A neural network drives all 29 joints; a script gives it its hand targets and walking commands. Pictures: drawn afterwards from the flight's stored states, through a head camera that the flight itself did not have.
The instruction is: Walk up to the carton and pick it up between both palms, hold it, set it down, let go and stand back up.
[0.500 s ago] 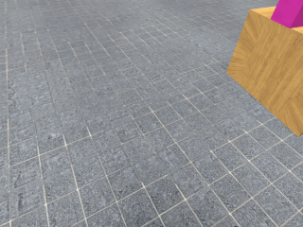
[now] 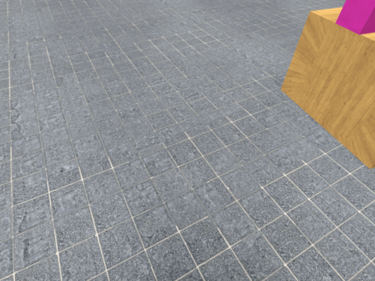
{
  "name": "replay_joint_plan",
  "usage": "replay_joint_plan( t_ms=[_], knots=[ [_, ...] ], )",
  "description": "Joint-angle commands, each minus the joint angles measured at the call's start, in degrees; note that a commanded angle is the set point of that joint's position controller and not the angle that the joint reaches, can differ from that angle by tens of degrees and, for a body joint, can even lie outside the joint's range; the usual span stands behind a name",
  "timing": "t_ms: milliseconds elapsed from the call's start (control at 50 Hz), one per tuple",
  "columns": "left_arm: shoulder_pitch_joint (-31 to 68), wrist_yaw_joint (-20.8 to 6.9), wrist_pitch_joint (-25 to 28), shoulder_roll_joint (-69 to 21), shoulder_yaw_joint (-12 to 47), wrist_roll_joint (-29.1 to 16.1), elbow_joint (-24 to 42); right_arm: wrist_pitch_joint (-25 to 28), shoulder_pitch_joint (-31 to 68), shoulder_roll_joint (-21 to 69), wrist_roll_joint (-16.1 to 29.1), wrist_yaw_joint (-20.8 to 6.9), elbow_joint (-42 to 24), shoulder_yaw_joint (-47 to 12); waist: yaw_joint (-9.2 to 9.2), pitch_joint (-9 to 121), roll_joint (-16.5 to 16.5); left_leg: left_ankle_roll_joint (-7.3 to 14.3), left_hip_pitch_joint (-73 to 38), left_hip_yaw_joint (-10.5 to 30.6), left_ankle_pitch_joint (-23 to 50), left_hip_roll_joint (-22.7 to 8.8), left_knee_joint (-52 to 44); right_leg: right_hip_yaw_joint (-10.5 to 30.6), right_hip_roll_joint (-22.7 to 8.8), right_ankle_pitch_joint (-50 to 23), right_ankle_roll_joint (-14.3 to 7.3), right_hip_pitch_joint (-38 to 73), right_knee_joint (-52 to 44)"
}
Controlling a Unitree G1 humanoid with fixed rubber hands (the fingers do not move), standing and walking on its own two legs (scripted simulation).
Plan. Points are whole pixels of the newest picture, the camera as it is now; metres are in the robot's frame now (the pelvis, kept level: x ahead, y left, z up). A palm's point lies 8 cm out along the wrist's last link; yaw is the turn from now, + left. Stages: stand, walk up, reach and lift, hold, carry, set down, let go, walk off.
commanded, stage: stand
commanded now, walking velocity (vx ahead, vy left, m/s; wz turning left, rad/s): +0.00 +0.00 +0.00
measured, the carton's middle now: (370, 5) +1.61 -1.14 +0.05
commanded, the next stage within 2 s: walk up in 1.38 s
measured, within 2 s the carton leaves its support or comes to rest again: neither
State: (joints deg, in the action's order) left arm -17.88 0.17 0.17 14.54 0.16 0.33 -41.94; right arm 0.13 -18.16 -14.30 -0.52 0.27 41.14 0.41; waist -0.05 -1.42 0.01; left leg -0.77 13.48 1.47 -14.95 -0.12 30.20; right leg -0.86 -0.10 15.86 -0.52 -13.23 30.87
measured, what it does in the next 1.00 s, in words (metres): stands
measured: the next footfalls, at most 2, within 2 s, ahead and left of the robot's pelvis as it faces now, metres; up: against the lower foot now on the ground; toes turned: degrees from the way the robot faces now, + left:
right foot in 1.96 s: +0.14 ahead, -0.29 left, +0.00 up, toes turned -26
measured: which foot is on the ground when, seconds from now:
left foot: down 0.00-1.00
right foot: down 0.00-1.00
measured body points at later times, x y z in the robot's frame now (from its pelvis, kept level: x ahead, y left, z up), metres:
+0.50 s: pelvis +0.00 +0.00 +0.00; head +0.00 +0.00 +0.45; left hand +0.08 +0.26 -0.12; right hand +0.08 -0.26 -0.12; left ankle +0.02 +0.13 -0.73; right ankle +0.01 -0.11 -0.73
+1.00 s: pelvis +0.00 +0.00 +0.00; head +0.01 +0.00 +0.45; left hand +0.06 +0.26 -0.13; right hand +0.07 -0.26 -0.13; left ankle +0.02 +0.13 -0.73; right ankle +0.01 -0.11 -0.73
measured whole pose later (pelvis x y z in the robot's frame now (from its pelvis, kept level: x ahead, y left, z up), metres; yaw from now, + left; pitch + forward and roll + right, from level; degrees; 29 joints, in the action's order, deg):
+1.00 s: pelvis +0.00 +0.00 +0.00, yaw +1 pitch -2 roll +0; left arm -18.4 0.9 0.2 14.4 0.4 0.1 -46.9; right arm 0.3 -18.4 -14.1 -0.3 1.1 46.6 0.1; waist 0.0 -1.4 -0.1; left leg -0.8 12.1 2.0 -13.8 0.0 27.6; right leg -1.4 -0.2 14.8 -0.5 -11.5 28.0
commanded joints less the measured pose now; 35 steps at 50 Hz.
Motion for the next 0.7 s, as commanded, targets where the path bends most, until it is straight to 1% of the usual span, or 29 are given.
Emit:
replay_joint_plan(
  t_ms=[0,20,40,60,120,140,180,300,320,340,360,380,400,420,500,520,600,620,640,660,680],
  knots=[
    [-0.50,0.34,1.14,7.61,-2.27,0.00,4.26,1.12,-0.45,-7.65,0.04,0.34,-3.93,2.24,0.01,-0.02,-0.27,2.43,0.95,5.29,3.15,-4.30,-5.72,6.19,-5.07,-2.83,-1.26,-1.02,-7.03],
    [-0.77,0.34,1.08,7.56,-2.24,0.01,4.11,1.12,-0.41,-7.64,0.07,0.33,-3.90,2.18,0.13,-0.13,-0.01,2.59,1.02,5.38,3.05,-4.32,-5.79,6.25,-5.11,-2.76,-1.36,-1.08,-7.13],
    [-0.49,0.39,1.06,7.76,-2.31,0.01,4.13,1.09,-0.64,-7.43,0.12,0.32,-3.76,2.21,-0.11,-0.77,-0.63,2.53,1.20,5.26,3.10,-4.31,-5.73,6.36,-5.24,-2.76,-1.42,-1.30,-7.23],
    [-0.65,0.38,1.08,7.69,-2.30,-0.04,4.04,1.12,-0.65,-7.55,0.00,0.34,-3.48,2.18,0.07,-0.32,-0.03,2.49,1.03,5.13,3.48,-4.32,-5.63,6.41,-5.19,-2.90,-1.39,-1.09,-7.27],
    [-0.91,0.43,1.15,7.62,-2.21,-0.10,3.62,1.20,-0.91,-7.55,0.11,0.40,-3.30,2.08,0.06,0.13,-0.59,2.46,0.75,5.35,4.62,-4.43,-5.59,6.28,-5.19,-3.84,-1.43,-0.56,-7.21],
    [-0.86,0.45,1.14,7.44,-2.15,-0.08,3.61,1.22,-0.92,-7.59,0.07,0.43,-3.23,2.10,0.17,0.05,-0.29,2.39,0.82,5.34,5.02,-4.39,-5.57,6.21,-5.22,-4.34,-1.32,-0.67,-7.03],
    [-1.08,0.43,1.09,7.82,-2.25,-0.06,3.31,1.17,-0.90,-7.53,0.08,0.47,-2.95,2.11,0.00,0.06,0.11,2.38,0.69,5.23,3.97,-4.32,-5.79,6.37,-5.30,-3.14,-1.40,-0.90,-7.35],
    [-1.27,0.57,1.13,7.59,-2.00,-0.08,2.62,1.19,-0.86,-7.56,0.08,0.57,-2.34,2.05,0.14,0.13,0.33,2.51,0.24,5.31,5.82,-4.51,-5.89,5.98,-5.27,-5.42,-1.37,-0.03,-7.26],
    [-1.19,0.57,1.10,7.58,-2.07,-0.09,2.45,1.15,-1.03,-7.65,0.10,0.56,-2.20,2.02,0.16,-0.05,0.50,2.46,0.79,5.23,5.23,-4.46,-5.90,6.03,-5.27,-4.85,-1.34,-0.01,-7.41],
    [-1.11,0.60,1.06,7.86,-2.05,-0.12,2.46,1.11,-1.05,-7.62,0.12,0.58,-2.10,2.00,-0.07,-0.50,-0.07,2.41,0.69,5.19,5.07,-4.47,-6.05,6.14,-5.22,-4.54,-1.25,-0.32,-7.47],
    [-1.03,0.62,1.04,7.82,-2.03,-0.14,2.27,1.12,-1.00,-7.70,0.07,0.60,-1.84,2.04,0.03,-0.49,0.12,2.45,0.67,5.38,4.87,-4.52,-6.23,6.21,-5.16,-4.45,-1.28,-0.33,-7.54],
    [-1.22,0.63,1.05,7.89,-2.06,-0.09,2.22,1.09,-1.02,-7.62,0.06,0.61,-1.86,1.99,0.16,-0.27,-0.40,2.40,0.19,5.28,5.14,-4.48,-6.01,6.17,-5.24,-4.52,-1.29,-0.07,-7.60],
    [-1.17,0.61,1.04,7.69,-1.98,-0.16,2.02,1.09,-1.20,-7.60,0.14,0.64,-1.66,2.01,-0.10,0.01,-0.27,2.39,0.11,5.24,5.05,-4.41,-6.11,6.26,-5.25,-4.47,-1.30,-0.23,-7.73],
    [-1.33,0.59,1.01,7.65,-2.00,-0.18,1.92,1.07,-1.38,-7.60,0.08,0.65,-1.57,2.08,0.11,-0.77,-0.18,2.35,0.43,5.22,4.21,-4.32,-6.29,6.14,-5.19,-3.45,-1.17,-0.58,-7.91],
    [-1.33,0.66,0.98,7.92,-2.11,-0.05,1.56,1.02,-1.51,-7.61,0.10,0.72,-0.90,1.85,-0.06,-1.19,-0.50,2.36,0.95,5.62,2.87,-4.41,-6.91,6.35,-5.21,-2.10,-1.22,-0.64,-8.40],
    [-1.59,0.66,0.94,7.74,-2.07,-0.07,1.32,1.05,-1.46,-7.66,0.08,0.74,-0.80,1.94,0.03,-1.46,0.02,2.45,1.36,5.80,2.44,-4.39,-6.97,6.38,-5.23,-1.66,-1.29,-0.64,-8.55],
    [-1.64,0.73,1.06,7.67,-2.10,-0.13,0.76,1.19,-1.34,-7.19,0.20,0.74,-0.16,1.84,0.16,-1.57,0.48,2.29,1.64,5.63,3.20,-4.36,-7.31,6.13,-5.33,-3.31,-1.23,-0.15,-8.41],
    [-1.63,0.74,1.11,7.67,-1.99,-0.15,0.73,1.20,-1.43,-7.43,0.14,0.78,-0.19,1.82,0.09,-1.36,-0.23,2.22,1.11,5.65,4.17,-4.40,-7.15,5.95,-5.24,-3.88,-1.15,0.03,-8.39],
    [-1.67,0.75,1.14,7.59,-1.93,-0.12,0.57,1.24,-1.23,-7.62,0.14,0.81,-0.16,1.87,0.08,-0.69,0.34,2.26,0.64,5.61,4.85,-4.47,-7.02,5.97,-5.28,-4.46,-1.06,0.20,-8.37],
    [-1.50,0.78,1.14,7.81,-1.89,-0.18,0.47,1.27,-1.65,-7.72,0.16,0.81,-0.07,1.86,-0.10,-0.06,-0.14,2.30,0.46,5.68,5.11,-4.57,-6.97,5.85,-5.28,-4.61,-1.10,0.78,-8.21],
    [-1.68,0.79,1.11,7.74,-1.93,-0.23,0.38,1.29,-1.61,-7.73,0.21,0.81,0.11,1.87,0.15,0.12,-0.34,2.32,0.29,5.69,5.30,-4.52,-7.01,5.88,-5.25,-4.76,-1.02,0.60,-8.17]
  ],
)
